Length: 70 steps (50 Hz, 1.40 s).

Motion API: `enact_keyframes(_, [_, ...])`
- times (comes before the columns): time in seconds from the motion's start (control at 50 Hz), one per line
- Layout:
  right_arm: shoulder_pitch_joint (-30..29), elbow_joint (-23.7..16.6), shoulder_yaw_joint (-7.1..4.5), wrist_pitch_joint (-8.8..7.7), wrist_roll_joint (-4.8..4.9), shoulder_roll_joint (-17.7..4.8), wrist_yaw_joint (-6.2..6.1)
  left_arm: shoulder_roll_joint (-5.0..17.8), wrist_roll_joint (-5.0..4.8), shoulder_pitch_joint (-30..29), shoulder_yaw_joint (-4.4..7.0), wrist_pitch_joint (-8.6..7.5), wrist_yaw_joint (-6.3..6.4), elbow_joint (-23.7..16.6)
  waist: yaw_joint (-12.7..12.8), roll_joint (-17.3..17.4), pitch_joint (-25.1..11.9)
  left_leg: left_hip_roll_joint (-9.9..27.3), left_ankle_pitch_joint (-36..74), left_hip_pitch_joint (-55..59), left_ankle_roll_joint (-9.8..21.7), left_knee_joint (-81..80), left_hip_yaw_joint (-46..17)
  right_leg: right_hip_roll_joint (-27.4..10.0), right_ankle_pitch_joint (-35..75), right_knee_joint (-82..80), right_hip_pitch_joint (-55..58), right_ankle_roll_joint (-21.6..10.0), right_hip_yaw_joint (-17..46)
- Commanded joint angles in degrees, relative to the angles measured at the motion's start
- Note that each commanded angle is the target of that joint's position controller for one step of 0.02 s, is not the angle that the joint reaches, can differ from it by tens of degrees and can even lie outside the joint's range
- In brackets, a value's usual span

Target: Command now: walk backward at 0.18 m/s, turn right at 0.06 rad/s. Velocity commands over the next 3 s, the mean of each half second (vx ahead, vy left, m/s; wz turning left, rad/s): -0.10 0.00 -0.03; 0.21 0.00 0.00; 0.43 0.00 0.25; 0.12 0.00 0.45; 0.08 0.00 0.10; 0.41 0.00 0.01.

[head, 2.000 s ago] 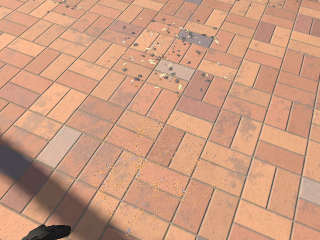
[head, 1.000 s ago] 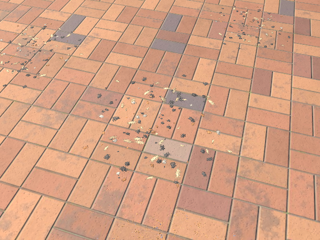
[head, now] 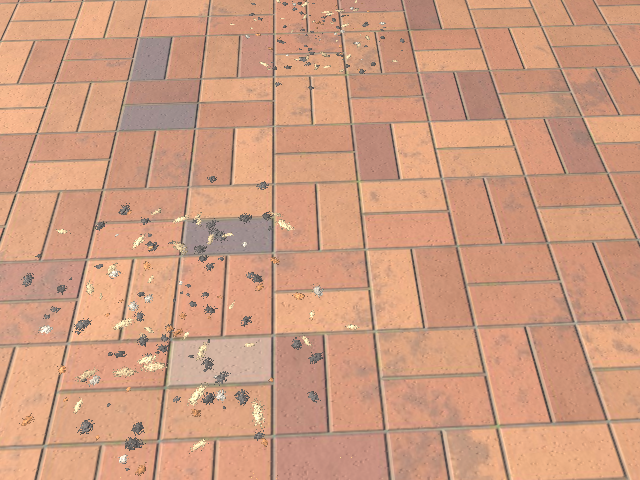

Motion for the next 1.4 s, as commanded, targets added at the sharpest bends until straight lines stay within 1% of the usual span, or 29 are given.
enact_keyframes(0.02, [4.1,-0.2,-2.55,0.05,1.08,-9.6,-0.41,6.4,0.94,5.1,1.97,-0.93,-0.83,-0.8,-0.1,7.0,-9.5,8.4,17.8,7.5,8.5,-1.3,-8.2,-1.2,16.2,-16.2,5.7,-4.6,0.4])
enact_keyframes(0.04, [6.6,-0.1,-1.86,-0.52,-1.07,-6.7,-0.05,12.6,1.67,4.1,3.51,-0.54,-0.43,-1.8,-2.4,-8.1,-10.1,1.5,-1.7,-1.3,3.8,8.0,-0.6,-13.0,35.5,-16.0,11.0,-9.0,12.6])
enact_keyframes(0.06, [0.8,-2.0,-1.94,-0.98,-1.70,-7.1,-0.64,15.1,3.75,4.0,3.80,-0.74,-0.63,-2.6,2.6,-18.7,-9.0,-5.7,-28.6,-7.1,0.7,20.3,2.8,-24.1,42.7,-19.0,3.2,-20.4,21.6])
enact_keyframes(0.08, [-2.0,-1.1,-3.13,-0.82,-0.94,-9.6,-0.97,11.5,5.58,3.4,2.61,-1.60,-0.68,-2.8,4.4,-11.6,-8.1,-6.3,-32.1,-5.6,0.4,35.5,-4.6,-23.5,42.2,-19.9,-0.9,-23.2,21.3])
enact_keyframes(0.12, [4.5,3.0,-3.75,0.47,0.63,-8.6,-1.55,8.6,3.43,-4.6,1.64,-2.96,-0.43,-2.5,-1.0,-7.9,-6.6,-8.6,-24.6,-7.3,0.4,43.8,-8.2,-15.3,33.0,-18.4,0.6,-16.2,11.8])
enact_keyframes(0.16, [6.1,4.1,-3.82,0.96,-0.01,-8.5,-2.30,5.4,1.25,-5.9,0.40,-3.50,-0.20,-1.6,-1.2,-8.1,-6.1,-9.0,-19.0,-8.1,-1.6,46.0,-9.0,-13.7,28.1,-17.8,2.9,-15.0,10.5])
enact_keyframes(0.2, [4.8,3.6,-3.47,0.51,0.42,-7.7,-2.11,3.2,1.12,-4.7,-0.62,-3.56,0.56,-0.3,-0.1,-9.5,-5.9,-8.3,-15.5,-8.5,-2.9,42.4,-7.4,-13.2,20.5,-18.8,6.0,-15.9,10.6])
enact_keyframes(0.32, [3.4,3.8,-1.61,-0.64,0.44,-5.1,0.06,6.9,1.55,-1.0,-0.04,-2.59,1.56,3.5,3.8,-12.4,-4.3,-2.7,-19.6,2.9,-3.5,10.3,1.0,-12.7,4.2,-20.6,7.7,-15.1,14.4])
enact_keyframes(0.38, [9.9,7.7,-1.67,-1.02,0.21,-5.4,1.27,8.0,0.04,-0.3,0.52,-2.07,1.57,5.0,1.6,-9.2,-2.2,-3.6,-5.5,11.3,0.3,-9.0,4.0,-11.2,4.0,-20.2,2.7,-13.1,14.3])
enact_keyframes(0.42, [12.1,8.4,-1.52,-0.92,-1.35,-7.5,1.39,6.4,1.00,1.6,0.43,-3.19,0.70,6.1,2.2,-1.5,-4.7,2.3,4.8,18.6,4.1,-8.7,-2.7,-8.0,7.4,-14.8,-3.2,-8.8,9.9])
enact_keyframes(0.44, [11.3,9.2,-1.50,-1.34,-1.45,-8.7,1.66,3.2,1.87,0.0,-0.06,-3.85,0.32,5.1,4.0,8.1,-5.7,6.0,3.1,11.3,7.9,-7.9,-5.4,-2.4,6.5,-13.3,-0.3,-5.8,2.3])
enact_keyframes(0.46, [8.4,8.3,-0.55,-2.55,-1.86,-5.6,2.32,3.7,2.55,-4.4,0.05,-3.82,0.43,5.0,2.2,6.4,-4.1,6.7,-6.0,4.1,9.3,-11.3,-7.7,-1.6,8.2,-12.4,4.8,-3.7,1.5])
enact_keyframes(0.5, [5.3,8.2,-0.13,-4.33,-2.78,-5.9,2.10,3.5,2.45,-6.3,0.27,-3.44,1.02,5.7,2.6,5.9,-2.5,4.4,-12.8,-0.1,6.1,-13.9,-6.5,-2.3,12.1,-12.1,9.1,-3.9,2.2])
enact_keyframes(0.6, [9.3,10.1,0.61,-5.11,-1.55,-5.4,1.40,3.8,1.75,-2.8,0.62,-3.06,0.98,9.8,1.7,4.2,-1.1,2.5,-20.8,0.8,5.1,-15.4,-5.4,-1.6,9.0,-12.1,7.7,-4.3,1.3])
enact_keyframes(0.66, [10.6,9.1,-1.41,-4.56,-0.54,-11.7,0.40,5.2,0.57,-6.4,1.09,-4.10,0.50,8.8,-1.4,9.3,3.7,11.9,-36.6,4.6,12.4,-22.6,-18.4,1.0,-1.8,2.7,-7.6,-4.3,-3.5])
enact_keyframes(0.7, [11.6,9.3,-1.54,-5.51,-0.26,-10.5,0.15,6.0,-0.31,-6.0,1.60,-5.23,-0.32,8.7,-1.4,7.9,6.1,16.9,-30.3,11.9,16.1,-24.2,-23.4,-3.7,-4.2,12.5,-19.9,-5.1,0.0])
enact_keyframes(0.74, [11.5,8.9,-1.34,-6.05,0.58,-8.4,0.42,5.1,-0.39,-5.1,1.49,-6.37,-1.07,9.3,-1.0,5.1,5.6,15.4,-23.1,18.9,15.1,-22.7,-19.5,-5.8,-3.2,11.4,-24.8,-5.3,0.0])
enact_keyframes(0.82, [11.1,8.3,-1.97,-6.05,0.72,-9.8,1.28,3.0,-0.30,-6.3,0.58,-8.05,-2.24,9.4,-0.9,6.1,2.0,10.3,-13.6,13.2,13.1,-20.1,-9.4,-3.6,2.7,-1.6,-9.2,-4.5,-5.1])
enact_keyframes(0.88, [9.9,7.9,-1.46,-5.92,0.52,-8.9,1.84,5.9,-0.73,5.6,1.95,-7.81,-2.01,13.9,5.2,4.3,-1.7,7.7,-8.3,2.2,11.1,-11.7,-5.7,0.5,9.5,-7.6,11.8,-4.8,-8.0])
enact_keyframes(0.9, [9.6,7.7,-0.52,-6.19,0.09,-6.3,2.08,8.4,-1.02,12.0,2.97,-7.94,-1.58,15.3,8.5,0.3,-4.8,4.4,-3.2,-1.4,8.5,0.6,-1.5,-2.9,7.4,-10.6,19.9,-6.8,-2.6])
enact_keyframes(0.92, [9.1,5.1,1.06,-6.77,-1.26,-1.1,2.31,14.5,-0.31,18.4,3.98,-7.92,-0.95,16.0,9.1,-16.1,-9.3,-1.8,-13.4,-12.4,3.7,23.4,5.1,-17.3,-0.8,-18.6,27.9,-13.2,20.4])
enact_keyframes(0.94, [8.5,3.2,0.50,-7.80,0.67,-2.6,1.97,14.3,0.89,19.7,3.24,-9.01,-2.16,16.6,8.3,-18.3,-11.1,-6.2,-23.6,-19.8,3.4,36.0,-0.8,-24.3,-12.9,-28.1,27.1,-20.4,42.3])
enact_keyframes(0.96, [7.3,3.0,-0.43,-8.48,2.29,-6.7,2.04,11.3,0.73,13.3,2.04,-9.89,-2.58,15.1,5.9,-10.8,-4.7,-1.3,-20.0,-25.0,5.0,41.3,-3.5,-24.4,-18.5,-28.3,22.9,-19.8,37.9])
enact_keyframes(0.98, [6.3,3.0,-0.68,-8.92,2.52,-7.9,2.40,8.0,0.78,9.0,1.08,-10.29,-2.78,13.7,4.8,-8.7,-1.2,1.6,-13.9,-25.5,6.4,40.8,-2.8,-21.2,-16.0,-28.6,19.1,-17.2,30.0])
enact_keyframes(1.04, [5.7,3.9,-1.24,-8.67,0.58,-6.7,2.91,4.9,1.41,5.6,-0.36,-10.04,-2.89,12.5,2.5,-6.6,0.0,5.5,-2.5,-20.4,6.0,33.5,-0.9,-14.6,2.0,-30.0,13.4,-13.4,14.9])
enact_keyframes(1.16, [-1.6,1.0,-0.51,-7.61,0.30,-3.2,3.47,6.8,1.81,9.3,-0.35,-9.35,-1.05,13.5,3.9,-3.9,0.9,4.6,10.1,-22.6,1.9,17.9,2.3,-12.4,19.9,-32.6,13.4,-14.4,2.8])
enact_keyframes(1.3, [-12.0,-3.8,0.77,-8.11,0.98,-1.8,5.89,6.6,1.36,13.9,-0.26,-8.54,-0.49,14.8,6.2,-2.8,3.7,0.9,16.1,-19.6,5.2,3.0,4.6,-14.4,27.0,-32.5,19.2,-13.2,-6.5])
enact_keyframes(1.36, [-10.1,-4.9,-0.02,-8.18,0.76,-3.9,7.01,8.5,1.46,12.3,0.46,-7.46,-0.08,13.5,3.2,-5.1,-0.3,-2.5,9.3,-14.9,8.0,2.8,7.6,-16.0,52.5,-23.5,25.5,-11.8,-8.8])
enact_keyframes(1.4, [1.5,-2.6,-2.20,-7.67,0.59,-8.0,6.97,9.7,2.17,10.9,0.85,-5.92,0.74,12.0,-3.0,-7.3,-7.8,-7.1,4.8,-2.3,10.1,3.6,10.2,-14.7,70.2,-5.6,26.3,-9.9,-10.6])
Next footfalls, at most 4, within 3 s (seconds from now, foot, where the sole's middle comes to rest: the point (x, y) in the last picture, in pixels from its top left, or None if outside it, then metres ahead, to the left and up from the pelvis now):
0.02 right None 0.01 -0.13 -0.77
0.40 left None -0.09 0.11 -0.77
0.90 right None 0.05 -0.15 -0.77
1.42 left None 0.41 0.07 -0.77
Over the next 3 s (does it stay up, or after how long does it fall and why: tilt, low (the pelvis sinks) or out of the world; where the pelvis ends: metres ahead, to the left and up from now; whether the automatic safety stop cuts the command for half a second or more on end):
stays up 0.66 0.08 0.00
